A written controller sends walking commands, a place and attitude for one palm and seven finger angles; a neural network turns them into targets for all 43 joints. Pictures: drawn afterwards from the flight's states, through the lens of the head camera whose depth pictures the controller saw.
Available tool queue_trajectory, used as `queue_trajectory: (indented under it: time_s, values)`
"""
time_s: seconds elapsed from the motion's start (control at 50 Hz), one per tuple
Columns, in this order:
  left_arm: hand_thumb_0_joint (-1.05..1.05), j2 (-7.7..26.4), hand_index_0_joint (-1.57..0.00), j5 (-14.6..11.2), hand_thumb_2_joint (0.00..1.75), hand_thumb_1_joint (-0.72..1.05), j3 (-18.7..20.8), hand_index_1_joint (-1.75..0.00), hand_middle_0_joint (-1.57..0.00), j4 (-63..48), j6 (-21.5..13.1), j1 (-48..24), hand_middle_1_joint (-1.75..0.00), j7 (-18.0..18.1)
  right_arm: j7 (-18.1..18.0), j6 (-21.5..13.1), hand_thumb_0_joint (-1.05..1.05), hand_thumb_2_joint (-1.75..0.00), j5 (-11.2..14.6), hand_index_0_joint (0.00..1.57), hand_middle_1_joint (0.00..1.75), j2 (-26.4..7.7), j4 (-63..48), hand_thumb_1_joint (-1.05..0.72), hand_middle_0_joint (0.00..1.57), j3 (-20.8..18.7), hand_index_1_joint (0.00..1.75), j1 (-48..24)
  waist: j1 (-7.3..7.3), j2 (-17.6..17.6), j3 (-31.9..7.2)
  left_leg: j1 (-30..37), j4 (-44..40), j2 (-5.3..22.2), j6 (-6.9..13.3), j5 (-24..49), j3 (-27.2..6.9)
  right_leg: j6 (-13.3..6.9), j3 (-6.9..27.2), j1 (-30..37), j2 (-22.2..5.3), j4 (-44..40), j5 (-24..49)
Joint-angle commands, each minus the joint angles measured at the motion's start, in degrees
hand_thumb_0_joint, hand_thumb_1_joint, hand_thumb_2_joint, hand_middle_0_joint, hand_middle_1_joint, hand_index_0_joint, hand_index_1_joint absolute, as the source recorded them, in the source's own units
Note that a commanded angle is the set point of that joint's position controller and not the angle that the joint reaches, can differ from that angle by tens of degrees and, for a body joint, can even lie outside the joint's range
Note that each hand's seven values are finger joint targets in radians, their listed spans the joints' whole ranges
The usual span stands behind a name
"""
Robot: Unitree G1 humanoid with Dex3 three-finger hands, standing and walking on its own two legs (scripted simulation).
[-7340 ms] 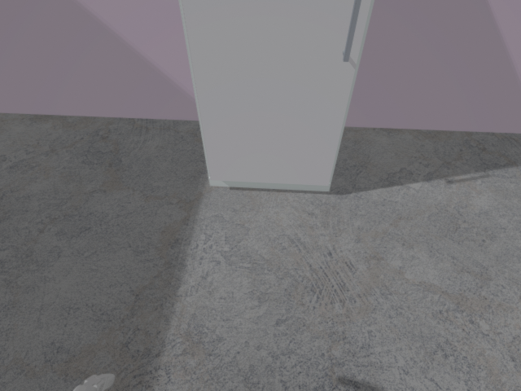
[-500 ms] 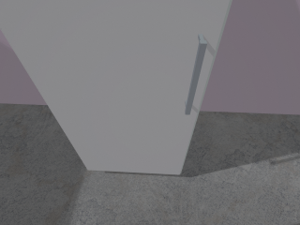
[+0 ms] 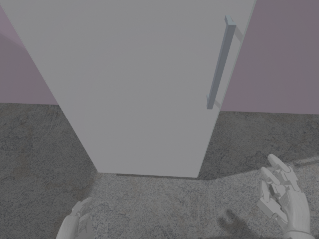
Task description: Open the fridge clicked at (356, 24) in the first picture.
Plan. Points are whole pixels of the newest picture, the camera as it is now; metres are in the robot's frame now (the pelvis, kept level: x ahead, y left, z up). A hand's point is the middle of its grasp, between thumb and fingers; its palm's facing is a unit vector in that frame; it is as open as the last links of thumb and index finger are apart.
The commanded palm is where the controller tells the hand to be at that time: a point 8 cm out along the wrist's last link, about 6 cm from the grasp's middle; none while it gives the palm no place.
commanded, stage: raise the hand to about handle height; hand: right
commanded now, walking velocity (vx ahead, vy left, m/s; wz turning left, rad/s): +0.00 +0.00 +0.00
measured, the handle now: (217, 69) +0.54 -0.11 +0.15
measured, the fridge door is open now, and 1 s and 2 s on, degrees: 0 0 0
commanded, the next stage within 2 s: move the hooked fingers beside the handle in 1.86 s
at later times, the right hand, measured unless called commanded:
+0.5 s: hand (279, 206) +0.21 -0.23 +0.05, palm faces +0.02 +1.00 -0.07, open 10.5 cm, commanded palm +0.18 -0.28 +0.06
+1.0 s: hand (316, 182) +0.24 -0.27 +0.11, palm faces +0.08 +1.00 -0.05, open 13.4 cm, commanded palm +0.21 -0.32 +0.13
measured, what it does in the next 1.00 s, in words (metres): stands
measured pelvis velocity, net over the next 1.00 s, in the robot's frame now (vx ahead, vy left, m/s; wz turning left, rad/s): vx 0.00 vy -0.01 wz -0.02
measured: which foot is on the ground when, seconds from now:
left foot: down 0.00-1.00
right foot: down 0.00-1.00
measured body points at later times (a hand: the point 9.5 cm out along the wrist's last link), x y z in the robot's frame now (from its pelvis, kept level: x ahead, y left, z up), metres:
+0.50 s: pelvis -0.01 +0.02 -0.02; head +0.03 +0.02 +0.42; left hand +0.16 +0.25 -0.11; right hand +0.20 -0.28 +0.05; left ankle -0.01 +0.11 -0.71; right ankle +0.03 -0.10 -0.71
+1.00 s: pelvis +0.00 -0.01 +0.01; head +0.01 -0.02 +0.46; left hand +0.20 +0.22 -0.05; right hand +0.23 -0.33 +0.12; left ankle -0.01 +0.11 -0.71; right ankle +0.03 -0.10 -0.71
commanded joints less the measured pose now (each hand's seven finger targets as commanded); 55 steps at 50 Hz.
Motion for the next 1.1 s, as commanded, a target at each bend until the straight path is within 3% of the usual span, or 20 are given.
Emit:
queue_trajectory:
  time_s: [0.0,0.02,0.06,0.08,0.1,0.14,0.16,0.18,0.24,0.3,0.34,0.4,0.46,0.52,0.56,0.72,0.84,0.94,1.0,1.08]
  values:
    - [0.00,10.04,-0.20,0.10,0.90,0.90,4.90,-0.30,-0.20,-13.05,-4.76,-7.33,-0.30,-1.28,14.49,-14.27,0.00,-0.77,4.05,0.22,0.50,-8.79,-1.05,-0.60,0.22,-9.03,0.50,13.55,-6.16,-0.73,-8.73,-9.34,7.75,-0.92,1.66,6.59,-2.37,1.56,3.21,-9.11,1.07,10.43,3.96]
    - [0.00,10.22,-0.20,-0.48,0.90,0.90,5.12,-0.30,-0.20,-15.13,-4.56,-7.57,-0.30,-1.07,16.32,-12.53,0.00,-0.76,5.00,0.22,0.51,-10.97,-2.39,-0.57,0.22,-11.27,0.51,14.46,-7.11,-1.60,-11.47,-8.19,7.70,-0.86,1.44,5.76,-3.74,1.25,2.34,-9.95,1.32,11.25,3.62]
    - [0.00,10.20,-0.20,-1.61,0.90,0.90,4.65,-0.30,-0.20,-18.53,-3.77,-7.38,-0.30,-0.09,17.90,-7.01,0.00,-0.74,8.40,0.23,0.54,-11.36,-9.38,-0.53,0.23,-11.00,0.54,8.11,-5.89,-1.66,-11.18,-7.79,3.97,-0.37,0.30,-1.52,-6.74,0.83,1.92,-11.50,1.88,11.59,-0.26]
    - [0.00,9.86,-0.20,-1.83,0.90,0.90,4.59,-0.30,-0.20,-18.78,-3.43,-5.88,-0.30,0.69,17.49,-4.77,0.00,-0.73,9.56,0.23,0.55,-12.93,-11.85,-0.50,0.23,-13.35,0.55,5.41,-5.30,-1.29,-12.17,-7.76,3.12,-0.74,0.07,-3.64,-6.14,0.64,2.68,-10.34,1.30,11.11,-0.82]
    - [0.00,9.32,-0.20,-2.23,0.90,0.90,4.15,-0.30,-0.20,-18.91,-3.23,-5.80,-0.30,1.57,16.88,-3.81,0.00,-0.72,10.37,0.23,0.57,-12.81,-14.36,-0.48,0.23,-13.24,0.57,3.93,-4.68,-0.87,-10.11,-9.14,0.31,-0.57,-0.70,-8.40,-8.35,0.44,3.17,-10.32,1.06,11.63,-3.19]
    - [0.00,9.58,-0.20,-1.64,0.90,0.90,3.36,-0.30,-0.20,-18.09,-3.54,-5.35,-0.30,3.03,14.34,-5.12,0.00,-0.70,9.70,0.23,0.60,-14.77,-24.99,-0.43,0.23,-12.39,0.60,-7.47,-1.63,-3.48,-8.56,-11.46,0.11,-0.94,-1.13,-7.89,-9.36,-0.24,4.41,-9.88,0.22,13.50,-2.37]
    - [0.00,9.56,-0.20,-1.44,0.90,0.90,3.43,-0.30,-0.20,-16.95,-3.74,-4.47,-0.30,3.62,13.21,-6.04,0.00,-0.69,8.67,0.24,0.62,-16.46,-27.93,-0.41,0.24,-13.23,0.62,-9.13,-1.75,-5.61,-10.90,-9.89,0.49,-1.11,-0.77,-3.77,-9.35,-0.32,5.05,-7.57,-0.34,13.43,-0.11]
    - [0.00,9.37,-0.20,-1.37,0.90,0.90,3.21,-0.30,-0.20,-15.71,-4.00,-3.35,-0.30,4.00,12.85,-6.50,0.00,-0.68,7.90,0.24,0.63,-15.37,-27.88,-0.39,0.24,-11.96,0.63,-7.55,-1.32,-7.24,-11.71,-9.19,1.51,-1.55,-0.46,0.70,-7.94,-0.30,5.44,-5.58,-0.58,13.13,2.06]
    - [0.00,9.75,-0.20,-1.47,0.90,0.90,2.20,-0.30,-0.20,-12.32,-4.78,-3.22,-0.30,5.23,14.08,-6.25,0.00,-0.65,7.09,0.24,0.68,-13.84,-24.57,-0.32,0.24,-8.44,0.68,-10.56,1.14,-5.72,-7.85,-9.99,0.55,-2.07,-1.11,3.10,-7.48,-0.37,6.33,-5.75,-0.82,13.17,2.22]
    - [0.00,10.27,-0.20,-2.19,0.90,0.90,1.63,-0.30,-0.20,-11.23,-5.15,-4.18,-0.30,6.24,16.44,-2.77,0.00,-0.62,7.68,0.25,0.72,-16.75,-19.48,-0.25,0.25,-10.57,0.72,-10.51,-0.08,-5.44,-7.19,-7.29,-2.76,-1.33,-1.29,-1.44,-8.49,-0.06,6.45,-5.60,-0.59,10.62,0.22]
    - [0.00,10.18,-0.20,-2.35,0.90,0.90,1.34,-0.30,-0.20,-11.33,-5.09,-4.72,-0.30,6.57,17.31,0.72,0.00,-0.60,8.48,0.25,0.75,-19.63,-15.81,-0.20,0.25,-14.45,0.75,-7.75,-2.00,-5.14,-8.72,-3.11,-4.76,-0.60,-1.88,-0.83,-9.71,0.03,6.42,-4.57,-0.30,9.13,1.41]
    - [0.00,9.53,-0.20,-2.52,0.90,0.90,0.88,-0.30,-0.20,-12.00,-4.92,-5.26,-0.30,6.58,17.70,3.89,0.00,-0.57,10.26,0.25,0.80,-19.50,-15.03,-0.13,0.25,-16.50,0.80,-6.44,-3.52,-2.59,-10.20,0.91,-6.05,0.17,-2.44,3.40,-9.14,0.49,6.53,-1.80,-0.27,6.20,3.72]
    - [0.00,9.28,-0.20,-2.49,0.90,0.90,0.76,-0.30,-0.20,-12.03,-5.33,-5.24,-0.30,6.11,16.80,4.45,0.00,-0.54,11.48,0.26,0.84,-19.10,-14.38,-0.06,0.26,-18.27,0.84,-4.90,-4.71,-1.83,-10.49,4.08,-6.30,0.60,-2.83,8.95,-8.76,1.04,6.66,-0.73,-0.23,4.20,6.09]
    - [0.00,9.61,-0.20,-2.59,0.90,0.90,1.05,-0.30,-0.20,-12.06,-5.85,-4.82,-0.30,5.60,16.10,3.54,0.00,-0.51,11.31,0.27,0.88,-16.66,-14.96,0.01,0.27,-16.08,0.88,-4.84,-3.89,-1.27,-7.98,2.61,-6.56,-0.37,-2.70,10.63,-6.65,1.00,6.44,1.73,-0.19,2.04,6.84]
    - [0.00,10.16,-0.20,-2.56,0.90,0.90,1.29,-0.30,-0.20,-11.76,-6.14,-4.38,-0.30,5.51,15.83,3.02,0.00,-0.49,10.89,0.27,0.92,-17.76,-15.39,0.06,0.27,-16.38,0.92,-5.40,-3.88,-0.47,-7.91,3.63,-6.77,-0.48,-2.60,11.68,-6.29,0.96,6.31,2.69,-0.23,1.09,7.64]
    - [0.00,10.75,-0.20,-2.79,0.90,0.90,1.26,-0.30,-0.20,-11.11,-6.04,-4.60,-0.30,6.21,14.32,3.63,0.00,-0.41,9.60,0.28,1.03,-19.97,-20.52,0.24,0.28,-16.24,1.03,-11.46,-3.95,-7.17,-8.44,4.67,-7.70,-2.86,-0.56,11.61,-1.24,0.67,6.21,11.02,-0.34,-4.41,9.64]
    - [0.00,10.83,-0.20,-3.10,0.90,0.90,0.44,-0.30,-0.20,-10.69,-4.95,-5.33,-0.30,6.75,14.19,7.79,0.00,-0.35,9.14,0.29,1.12,-21.09,-18.83,0.38,0.29,-16.41,1.12,-15.50,-4.23,-7.84,-5.76,7.15,-10.04,-3.45,-0.13,12.78,0.03,0.89,6.64,13.49,-0.57,-7.77,10.58]
    - [0.00,10.57,-0.20,-3.38,0.90,0.90,-0.41,-0.30,-0.20,-11.06,-4.11,-6.58,-0.30,7.22,14.92,11.90,0.00,-0.30,9.02,0.30,1.20,-21.81,-18.38,0.50,0.30,-16.05,1.20,-21.19,-4.68,-9.01,-6.35,9.81,-12.47,-3.66,0.15,13.18,0.34,1.16,7.07,16.84,-0.81,-10.51,11.11]
    - [0.00,10.46,-0.20,-3.64,0.90,0.90,-0.92,-0.30,-0.20,-11.02,-3.44,-7.10,-0.30,7.36,15.58,14.22,0.00,-0.30,8.96,0.30,1.20,-22.25,-16.30,0.50,0.30,-16.15,1.20,-23.97,-4.54,-6.48,-4.88,10.37,-13.94,-3.75,0.02,13.37,0.70,1.28,7.56,17.45,-1.03,-12.28,10.99]
    - [0.00,10.04,-0.20,-3.85,0.90,0.90,-1.53,-0.30,-0.20,-11.06,-2.76,-8.27,-0.30,7.63,15.84,16.06,0.00,-0.30,8.38,0.30,1.20,-23.24,-16.79,0.50,0.30,-15.87,1.20,-29.80,-4.45,-8.15,-5.33,11.72,-15.81,-3.72,0.31,12.22,0.89,1.46,8.02,20.20,-1.22,-14.35,10.40]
